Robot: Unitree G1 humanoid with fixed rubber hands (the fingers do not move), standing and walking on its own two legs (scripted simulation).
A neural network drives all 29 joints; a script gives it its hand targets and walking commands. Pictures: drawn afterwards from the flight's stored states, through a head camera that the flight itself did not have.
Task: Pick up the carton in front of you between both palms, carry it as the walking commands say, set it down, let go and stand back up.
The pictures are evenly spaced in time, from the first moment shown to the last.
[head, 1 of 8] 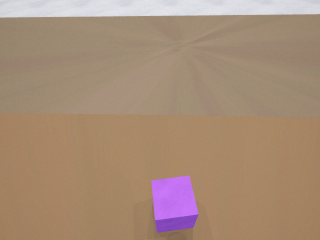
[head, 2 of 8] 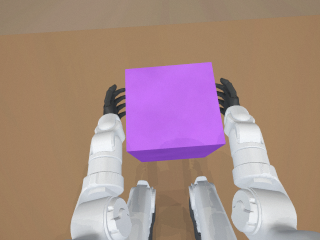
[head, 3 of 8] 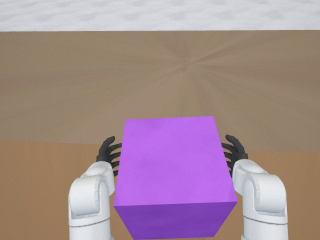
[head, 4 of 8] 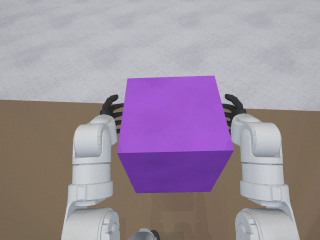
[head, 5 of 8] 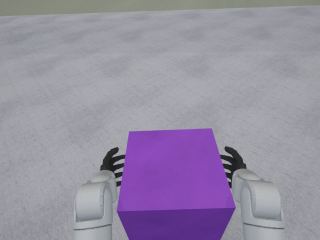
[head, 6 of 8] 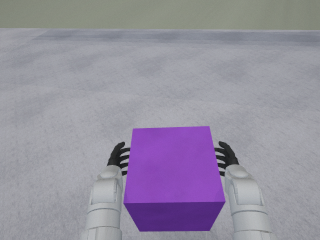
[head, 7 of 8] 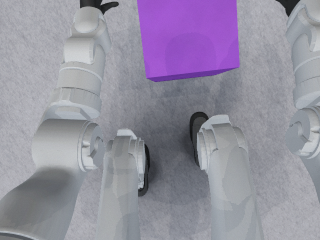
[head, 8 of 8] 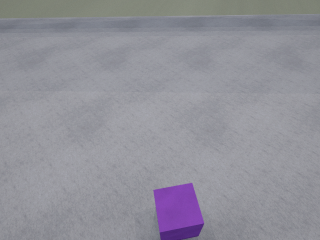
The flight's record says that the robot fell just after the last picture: no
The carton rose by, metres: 0.70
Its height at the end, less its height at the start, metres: -0.24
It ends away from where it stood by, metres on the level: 5.95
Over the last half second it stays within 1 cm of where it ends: yes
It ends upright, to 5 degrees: yes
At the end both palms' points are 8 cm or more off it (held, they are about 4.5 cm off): yes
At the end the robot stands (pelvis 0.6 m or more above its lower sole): yes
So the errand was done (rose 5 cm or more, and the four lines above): yes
